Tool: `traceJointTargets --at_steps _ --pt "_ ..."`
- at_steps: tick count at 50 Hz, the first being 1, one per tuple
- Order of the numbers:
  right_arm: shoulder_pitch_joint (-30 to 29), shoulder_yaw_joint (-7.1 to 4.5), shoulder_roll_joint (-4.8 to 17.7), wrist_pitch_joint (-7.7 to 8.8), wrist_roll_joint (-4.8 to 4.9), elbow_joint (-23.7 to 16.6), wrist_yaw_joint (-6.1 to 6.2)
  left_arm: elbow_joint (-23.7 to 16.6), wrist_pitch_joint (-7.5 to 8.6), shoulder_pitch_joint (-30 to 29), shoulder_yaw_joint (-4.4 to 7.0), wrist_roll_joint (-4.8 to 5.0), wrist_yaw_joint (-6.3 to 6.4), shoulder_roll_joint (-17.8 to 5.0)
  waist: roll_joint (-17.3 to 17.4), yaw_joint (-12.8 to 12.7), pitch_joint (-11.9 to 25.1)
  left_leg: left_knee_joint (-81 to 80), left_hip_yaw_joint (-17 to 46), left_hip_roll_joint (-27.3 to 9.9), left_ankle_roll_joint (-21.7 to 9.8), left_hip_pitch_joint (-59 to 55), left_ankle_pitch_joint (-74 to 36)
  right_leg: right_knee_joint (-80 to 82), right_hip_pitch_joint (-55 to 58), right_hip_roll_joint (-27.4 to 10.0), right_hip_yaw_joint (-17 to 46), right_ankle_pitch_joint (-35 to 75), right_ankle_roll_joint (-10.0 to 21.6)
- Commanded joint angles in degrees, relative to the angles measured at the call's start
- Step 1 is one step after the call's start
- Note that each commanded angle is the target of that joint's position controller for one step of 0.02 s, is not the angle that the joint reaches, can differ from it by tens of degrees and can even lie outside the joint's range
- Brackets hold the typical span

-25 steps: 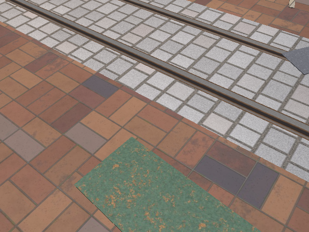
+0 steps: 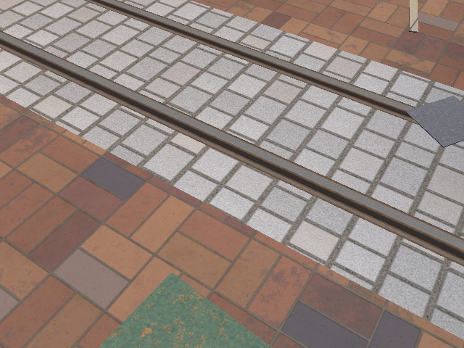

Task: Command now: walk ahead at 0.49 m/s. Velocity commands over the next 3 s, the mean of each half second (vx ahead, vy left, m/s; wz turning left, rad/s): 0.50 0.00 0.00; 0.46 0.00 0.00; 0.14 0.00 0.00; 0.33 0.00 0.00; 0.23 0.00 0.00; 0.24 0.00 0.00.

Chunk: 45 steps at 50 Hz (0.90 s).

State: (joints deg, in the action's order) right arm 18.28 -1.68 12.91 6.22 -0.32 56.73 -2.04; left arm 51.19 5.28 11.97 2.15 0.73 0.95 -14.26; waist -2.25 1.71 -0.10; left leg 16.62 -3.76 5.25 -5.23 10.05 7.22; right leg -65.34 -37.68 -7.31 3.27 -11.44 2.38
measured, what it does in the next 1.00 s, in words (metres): walks ahead: right foot, then left foot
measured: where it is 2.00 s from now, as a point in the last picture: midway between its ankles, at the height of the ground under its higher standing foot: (255, 263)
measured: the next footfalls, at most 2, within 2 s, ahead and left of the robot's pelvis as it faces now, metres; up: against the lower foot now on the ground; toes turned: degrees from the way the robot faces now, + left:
right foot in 0.30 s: +0.34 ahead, -0.17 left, +0.00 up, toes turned -2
left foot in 0.86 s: +0.65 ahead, +0.07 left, +0.00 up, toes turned +4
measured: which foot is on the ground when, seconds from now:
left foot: down 0.00-0.32, up 0.34-0.84, down 0.86-1.00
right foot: up 0.00-0.28, down 0.30-0.86, up 0.88-1.00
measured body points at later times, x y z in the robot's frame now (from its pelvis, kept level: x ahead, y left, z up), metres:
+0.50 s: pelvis +0.28 -0.08 +0.00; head +0.29 -0.10 +0.45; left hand +0.33 +0.18 -0.12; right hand +0.36 -0.35 -0.14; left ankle +0.28 +0.08 -0.66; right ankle +0.30 -0.17 -0.74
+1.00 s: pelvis +0.54 -0.01 -0.01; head +0.58 +0.00 +0.44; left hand +0.57 +0.25 -0.16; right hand +0.68 -0.27 -0.13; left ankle +0.61 +0.07 -0.74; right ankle +0.43 -0.16 -0.64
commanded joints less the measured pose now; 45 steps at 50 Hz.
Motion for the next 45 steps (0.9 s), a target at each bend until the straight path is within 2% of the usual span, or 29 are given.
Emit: traceJointTargets --at_steps 1,5,8,10,12,13,14,15,16,17,18,19,20,21,22,23,25,28,32,36,38,40,41,42,43,44,45 --pt "-2.2 -1.17 7.5 1.02 0.04 -3.1 1.12 -2.4 -0.22 2.0 0.77 -0.73 0.39 -2.6 4.5 -2.7 -3.2 -11.9 12.0 -16.0 -9.8 6.0 -3.8 7.9 -1.4 -2.4 0.1 9.0 -1.6" --pt "2.3 -1.45 9.1 0.27 0.95 -2.2 2.02 -4.9 0.45 -7.2 0.39 -0.22 -0.34 -1.7 4.5 0.6 -3.1 -11.0 9.3 -15.2 -7.3 0.8 -4.7 24.4 0.1 0.1 -2.0 17.4 -2.0" --pt "5.4 -1.65 9.7 -0.33 1.45 -0.9 2.09 -6.4 0.62 -12.3 0.13 0.36 -1.29 -1.8 5.0 2.6 -4.2 -9.2 9.4 -16.8 -7.0 -4.1 -3.2 30.4 0.6 1.3 -2.7 16.2 -2.1" --pt "6.5 -1.81 9.7 -0.91 1.52 -0.3 2.18 -7.7 0.95 -14.3 0.14 0.54 -2.08 -2.4 5.2 2.7 -4.7 -7.0 10.1 -18.6 -6.5 -8.1 -3.2 33.2 0.2 1.8 -2.5 12.7 -1.1" --pt "6.1 -2.16 10.4 -1.51 1.57 -0.2 2.31 -8.1 1.46 -13.2 0.5 0.55 -2.68 -3.6 5.9 1.4 -4.0 -4.0 10.9 -20.0 -5.6 -10.7 -5.7 35.6 3.2 2.7 -2.9 8.1 0.5" --pt "5.1 -2.28 10.8 -1.82 1.55 -0.4 2.34 -7.5 1.7 -10.4 0.99 0.51 -2.78 -4.6 6.5 -0.5 -2.6 -0.7 10.5 -19.8 -4.9 -11.0 -11.6 36.7 7.8 3.9 -4.0 6.3 1.4" --pt "3.9 -2.05 10.4 -2.14 1.33 -0.7 2.33 -5.6 1.85 -3.8 2.12 0.4 -2.65 -6.4 6.3 -4.1 1.2 7.1 8.4 -17.4 -3.7 -10.1 -21.2 38.0 16.7 5.9 -5.6 5.7 2.8" --pt "3.4 -1.2 8.3 -2.19 0.58 -1.6 2.3 -2.5 1.99 7.5 3.73 0.19 -2.23 -10.2 4.0 -8.5 8.8 21.6 5.3 -13.9 -1.8 -3.3 -22.0 36.7 32.6 2.9 -2.1 7.1 5.5" --pt "8.8 0.68 2.2 -1.14 0.32 -2.7 1.85 -0.9 1.6 16.2 5.35 -0.83 -2.04 -16.6 -8.8 -8.4 18.0 45.5 0.3 -5.1 2.8 20.5 -3.6 38.6 56.9 -11.8 21.2 1.4 13.9" --pt "9.4 0.95 2.3 0.46 0.98 -2.1 1.59 -0.4 1.45 17.8 4.42 -0.69 -2.29 -13.7 -13.6 -8.4 22.1 56.1 8.3 -1.8 2.7 30.5 24.2 47.5 61.2 -16.3 39.0 -3.5 16.7" --pt "4.5 -0.69 8.5 1.37 2.53 -3.3 1.35 -1.1 1.62 13.3 3.12 -0.44 -2.32 -9.7 -9.1 -7.7 14.6 60.7 11.0 -5.6 1.4 35.5 21.4 48.1 55.1 -14.5 32.5 -4.4 13.6" --pt "0.4 -0.91 9.3 1.6 2.82 -4.7 1.48 -2.6 1.51 7.5 2.34 -0.32 -2.32 -7.6 -5.2 -5.9 9.2 59.3 9.1 -8.9 0.7 35.1 15.9 49.0 46.6 -12.5 23.8 0.1 11.7" --pt "-1.8 -1.12 8.7 1.31 1.99 -5.0 1.84 -3.2 1.44 3.2 1.73 -0.55 -2.63 -5.8 -1.2 -4.2 5.4 55.7 8.0 -11.1 1.0 32.6 11.4 51.2 38.7 -9.9 17.8 4.5 10.8" --pt "-1.5 -1.47 7.9 0.52 1.41 -4.9 2.1 -3.3 1.61 1.3 1.3 -0.86 -2.87 -4.4 -1.9 -2.3 3.5 52.2 8.2 -12.9 1.1 29.2 8.4 53.2 33.6 -7.7 13.5 7.1 9.8" --pt "-0.3 -1.42 6.5 -0.37 1.31 -4.6 2.13 -2.8 1.65 1.0 1.12 -1.05 -3.11 -3.7 -2.6 -1.2 2.8 50.4 7.9 -13.4 1.5 26.3 6.7 54.9 30.4 -6.1 10.9 8.3 9.5" --pt "0.7 -1.35 5.2 -1.04 1.28 -4.2 2.18 -2.1 1.8 1.9 1.22 -1.02 -3.14 -3.9 -2.6 -0.6 2.3 49.4 7.3 -13.3 1.9 25.2 5.8 56.0 28.9 -5.4 8.8 10.8 10.0" --pt "-0.9 -1.56 5.1 -1.7 1.03 -4.9 2.37 -0.7 1.98 4.0 1.67 -1.05 -2.71 -5.5 -1.5 -0.2 0.7 46.1 6.9 -13.6 2.8 27.7 2.5 57.2 28.5 -5.1 6.0 15.9 10.6" --pt "-7.7 -1.79 4.9 -1.7 0.57 -7.3 2.39 0.7 1.43 7.1 1.84 -0.95 -1.67 -6.3 -0.7 -1.6 -1.0 36.9 6.7 -13.7 4.0 32.7 -4.9 58.1 31.0 -5.0 3.7 18.6 10.3" --pt "-15.8 -1.38 3.7 -1.24 0.87 -9.5 1.75 2.0 0.94 10.1 1.87 -0.44 -0.87 -7.1 -1.1 -4.0 -2.8 23.6 4.9 -11.8 4.1 30.6 -13.3 59.3 32.2 -3.7 0.6 15.1 8.8" --pt "-22.0 -1.05 3.8 -0.82 1.38 -11.6 0.73 4.2 0.2 13.8 2.12 -0.01 -0.61 -7.5 -1.2 -5.9 -5.1 17.0 4.2 -10.6 3.3 31.6 -12.2 57.9 38.4 -5.8 0.5 13.8 8.7" --pt "-23.8 -1.01 4.1 -0.4 1.53 -12.7 -0.01 5.0 -0.34 14.3 2.42 0.17 -0.31 -7.8 -1.3 -5.7 -5.7 14.9 4.4 -10.3 2.2 31.9 -9.2 55.9 41.9 -7.5 0.8 15.5 8.3" --pt "-22.6 -1.32 5.1 0.0 1.56 -12.9 -0.55 5.1 -0.83 13.3 2.8 0.29 -0.09 -8.5 -1.9 -4.2 -4.6 13.3 3.6 -9.3 0.8 28.1 -5.1 52.9 43.7 -8.3 0.7 20.8 7.5" --pt "-19.9 -1.85 6.2 0.15 1.53 -12.3 -0.58 4.8 -1.04 12.2 2.97 0.25 -0.05 -9.1 -2.8 -2.5 -2.7 12.9 2.3 -7.7 0.0 22.8 -3.3 49.8 43.7 -8.0 0.2 28.6 6.9" --pt "-14.0 -2.82 7.8 0.21 1.42 -10.6 -0.39 4.6 -1.35 10.8 2.97 0.17 -0.04 -9.2 -3.2 0.9 0.9 12.1 0.4 -5.5 -1.1 14.0 -3.1 43.1 42.6 -6.3 -1.4 38.1 5.8" --pt "-3.7 -4.34 10.6 0.14 1.35 -7.4 0.02 4.0 -1.56 10.1 2.41 -0.21 -0.08 -7.9 -2.0 5.3 7.1 12.7 0.9 -5.5 -2.9 -0.5 -4.4 31.1 37.2 -3.0 -3.6 39.4 4.1" --pt "6.1 -5.46 15.7 -0.03 0.23 -5.6 0.65 2.5 -1.43 11.2 1.43 -1.44 0.0 -5.9 6.9 7.3 15.8 13.4 15.9 -18.1 -6.8 -18.2 -10.2 11.0 23.9 2.0 -6.3 19.5 1.6" --pt "6.2 -5.37 17.3 -0.15 -0.56 -5.1 0.19 3.5 -0.15 19.3 -0.6 -0.75 -0.67 2.1 21.3 2.2 22.5 5.4 41.8 -29.3 -16.2 -32.9 -10.6 -6.4 4.1 12.6 -1.4 -22.0 -1.7"
Over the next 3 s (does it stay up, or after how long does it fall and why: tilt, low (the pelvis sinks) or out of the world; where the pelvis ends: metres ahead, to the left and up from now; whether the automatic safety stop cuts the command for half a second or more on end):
stays up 1.03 -0.11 -0.01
